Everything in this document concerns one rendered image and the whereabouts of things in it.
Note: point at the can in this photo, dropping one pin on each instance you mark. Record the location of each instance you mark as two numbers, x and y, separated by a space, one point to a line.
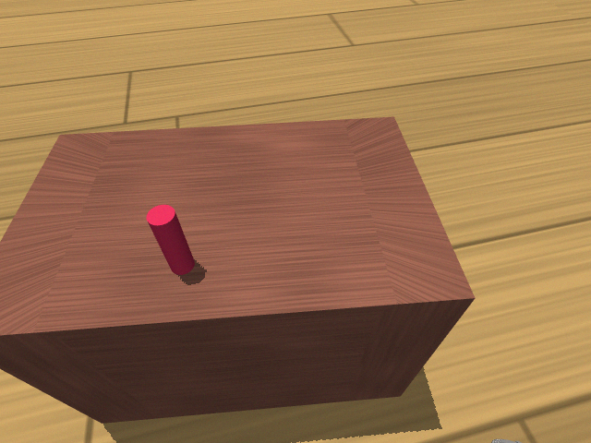
168 232

